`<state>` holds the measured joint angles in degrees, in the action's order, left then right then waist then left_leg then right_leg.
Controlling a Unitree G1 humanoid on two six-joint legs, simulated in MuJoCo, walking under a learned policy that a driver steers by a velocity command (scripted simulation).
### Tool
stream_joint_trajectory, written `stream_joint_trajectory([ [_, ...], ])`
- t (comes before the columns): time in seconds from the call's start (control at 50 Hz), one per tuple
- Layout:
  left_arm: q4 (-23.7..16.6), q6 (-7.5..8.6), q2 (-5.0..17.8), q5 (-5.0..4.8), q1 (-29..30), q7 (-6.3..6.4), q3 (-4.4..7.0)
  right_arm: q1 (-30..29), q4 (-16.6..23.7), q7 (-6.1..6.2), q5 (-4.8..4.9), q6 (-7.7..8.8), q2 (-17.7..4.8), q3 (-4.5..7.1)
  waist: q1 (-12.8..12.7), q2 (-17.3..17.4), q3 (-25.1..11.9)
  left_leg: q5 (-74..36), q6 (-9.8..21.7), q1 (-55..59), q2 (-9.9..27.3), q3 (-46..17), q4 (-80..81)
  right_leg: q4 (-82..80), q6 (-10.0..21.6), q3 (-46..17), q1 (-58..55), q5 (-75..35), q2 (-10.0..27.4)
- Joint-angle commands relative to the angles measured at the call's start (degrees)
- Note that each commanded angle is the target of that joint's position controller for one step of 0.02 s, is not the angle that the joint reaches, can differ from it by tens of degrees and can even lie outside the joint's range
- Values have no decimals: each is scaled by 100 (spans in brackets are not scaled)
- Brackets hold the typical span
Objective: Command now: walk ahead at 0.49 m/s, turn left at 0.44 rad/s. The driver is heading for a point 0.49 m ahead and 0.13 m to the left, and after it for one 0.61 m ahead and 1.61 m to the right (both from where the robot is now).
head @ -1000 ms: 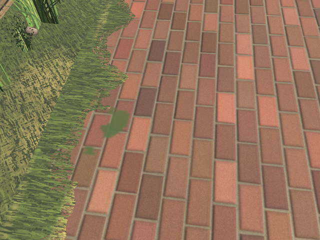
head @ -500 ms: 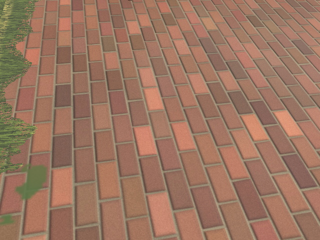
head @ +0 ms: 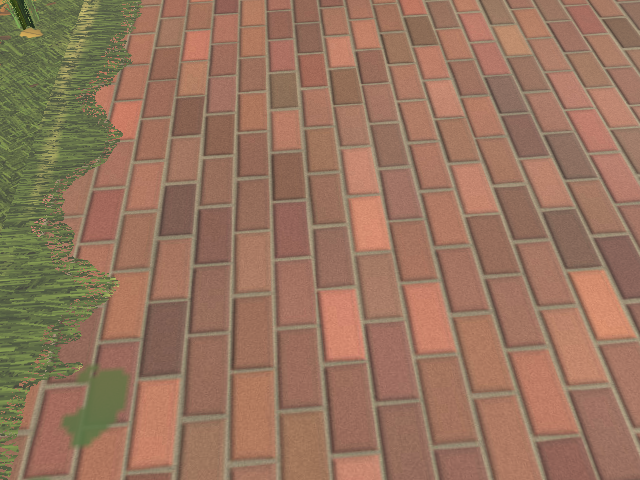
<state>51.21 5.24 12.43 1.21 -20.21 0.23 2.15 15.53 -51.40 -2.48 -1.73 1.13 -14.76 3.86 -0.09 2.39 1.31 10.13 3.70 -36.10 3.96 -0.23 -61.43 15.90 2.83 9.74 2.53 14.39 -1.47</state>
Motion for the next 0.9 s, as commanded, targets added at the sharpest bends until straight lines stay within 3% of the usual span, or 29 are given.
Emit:
stream_joint_trajectory([
  [0.02, -156, 112, 428, -6, -10, 32, 58, -477, 502, -104, -8, 40, 45, -58, 49, -738, 459, -701, -43, -496, 97, 90, 639, -752, 482, -326, 225, -2451, 1430],
  [0.1, 22, 118, 695, -16, -216, 90, 99, -1312, 847, -206, -20, 49, 66, -153, -68, -658, 603, -1067, 129, 110, -45, 570, 2077, -783, 433, 76, 110, -2916, 1532],
  [0.14, 112, 79, 817, -13, -307, 124, 121, -1365, 910, -190, -34, 40, -38, -133, -23, -604, 509, -798, 311, 354, -235, 749, 2392, -412, 375, 243, -350, -3978, 1626],
  [0.18, 162, 3, 997, 6, -320, 174, 159, -1048, 851, -126, -51, 21, -181, -78, 146, -730, 165, -216, 553, 865, -606, 971, 2456, 473, 307, 405, -776, -5671, 1659],
  [0.2, 167, -66, 1094, 28, -309, 190, 187, -618, 742, -97, -53, 30, -288, -25, 338, -763, -113, 96, 695, 1350, -813, 1009, 2532, 1270, 307, 448, -831, -6115, 1668],
  [0.22, 149, -130, 1176, 25, -312, 188, 206, 22, 556, -60, -73, 67, -440, 60, 598, -725, -500, 192, 857, 2213, -977, 912, 2829, 2341, 277, 456, -565, -5746, 1658],
  [0.24, 60, -152, 1165, 42, -292, 157, 200, 859, 305, 30, -134, 89, -785, 215, 979, -368, -960, 481, 1101, 3511, -708, 311, 3185, 3911, 131, 508, 355, -4381, 1499],
  [0.26, -297, -126, 412, -47, -692, 27, 48, 817, 384, 120, -148, 59, -1498, 397, 508, 1096, -1533, 614, 1970, 5401, 1182, -2616, 3346, 6219, -212, 400, 2857, 828, 544],
  [0.28, -575, -55, 890, -49, 50, 0, 146, 984, 478, 136, 72, -14, -1527, 409, 789, 586, -1936, 683, 2311, 5585, 1591, -4523, 4373, 7104, -280, -875, 3772, 1603, -86],
  [0.3, -756, 29, 884, -67, 585, -27, 127, 686, 408, 205, 98, -35, -1394, 376, 683, 155, -1047, 441, 2047, 5051, 1447, -3531, 4540, 6855, -188, -1219, 4279, 933, 363],
  [0.34, -661, 70, 808, -22, 502, -7, 98, 151, 419, 241, 128, 35, -897, 253, 164, -473, -192, -825, 1557, 3521, 949, -2455, 4674, 5763, -178, -1196, 3631, 410, 741],
  [0.38, -614, -165, 722, 155, 220, -6, 82, -38, 461, 230, 167, 142, -694, 166, -150, -406, -168, -1783, 1474, 2779, 640, -1919, 4764, 5322, -322, -1218, 2935, 477, 813],
  [0.42, -669, -314, 625, 185, 297, -51, 65, 49, 417, 206, 182, 239, -780, 180, -211, -352, -167, -1796, 1440, 2520, 398, -1638, 4871, 4845, -452, -1120, 2875, 390, 824],
  [0.46, -836, -362, 610, 169, 727, -83, 62, 234, 389, 203, 166, 257, -891, 202, -108, -246, -34, -1542, 1321, 2429, 227, -1550, 5004, 4328, -550, -1016, 3104, -106, 810],
  [0.5, -904, -371, 590, 127, 1029, -90, 53, 446, 309, 205, 161, 267, -812, 162, 2, -160, 104, -2618, 1106, 2627, 199, -1268, 4965, 3726, -574, -900, 3289, -625, 786],
  [0.56, -927, -341, 464, 59, 1275, -101, -11, 738, 134, 230, 163, 283, -628, 65, 178, 26, -67, -4301, 604, 3029, 64, -690, 4655, 2952, -421, -699, 3010, -1254, 621],
  [0.64, -903, -309, 489, -13, 1578, -82, -48, 847, -9, 313, 66, 259, -560, -33, 369, 193, -87, -4476, 397, 3577, 170, -455, 4494, 2209, -158, -574, 2737, -1486, 356],
  [0.68, -811, -267, 576, 2, 1388, -70, -30, 725, -49, 373, 6, 244, -579, -56, 251, 246, -68, -4788, 397, 3752, 354, -437, 4189, 1942, 17, -637, 2432, -1090, 196],
  [0.72, -537, -198, 795, 33, 623, -29, 58, 474, -36, 455, 24, 238, -728, -19, -101, 234, -219, -5381, 338, 3920, 416, -411, 3341, 1497, 230, -667, 1792, -732, -73],
  [0.74, -373, -123, 857, 54, 96, -12, 99, 308, -12, 476, 89, 226, -838, 10, -423, 42, -376, -4983, 245, 3832, 249, -248, 2466, 804, 342, -723, 1195, -1423, -65],
  [0.76, -273, -69, 1201, 83, -448, 23, 187, 264, 184, 493, 122, 267, -852, 2, -581, -380, -895, -3202, 97, 3030, -115, -70, 1090, 998, 611, -1641, 44, -3811, 748],
  [0.78, -359, -122, 1674, 47, -346, -4, 296, 1053, 229, 478, 186, 254, -328, -74, -51, -1605, -1442, 2032, -195, 1430, -1192, 286, -886, 1392, 1729, -3501, -1225, -7250, 2361],
  [0.8, -394, -207, 1460, -217, -254, -62, 290, 1143, 131, 453, 43, 158, -528, -63, -37, -1166, -1892, 2404, -221, 956, -1092, -247, -1404, 949, 2118, -4156, -1217, -6658, 2435],
  [0.82, -521, -267, 1214, -239, 156, -77, 268, 706, 147, 429, -28, 96, -645, -37, -36, -577, -1220, 2031, -273, 717, -805, -399, -1578, 742, 1978, -3667, -581, -5316, 2134],
  [0.84, -599, -337, 955, -186, 503, -66, 204, 310, 238, 402, -48, 68, -638, -35, -2, -291, -670, 1747, -315, 596, -634, -383, -1307, 467, 1727, -3266, 75, -4340, 1768],
  [0.88, -560, -436, 819, -140, 563, -13, 175, 45, 388, 363, -39, -82, -569, -42, 109, -380, -310, 1453, -430, 833, -444, -330, -677, 136, 1334, -2815, 861, -3348, 1253],
  [0.9, -530, -459, 872, -105, 511, -16, 196, 123, 384, 363, -32, -164, -480, -64, 147, -479, -404, 1353, -476, 998, -495, -266, -526, 107, 1242, -2720, 973, -3146, 1118],
])
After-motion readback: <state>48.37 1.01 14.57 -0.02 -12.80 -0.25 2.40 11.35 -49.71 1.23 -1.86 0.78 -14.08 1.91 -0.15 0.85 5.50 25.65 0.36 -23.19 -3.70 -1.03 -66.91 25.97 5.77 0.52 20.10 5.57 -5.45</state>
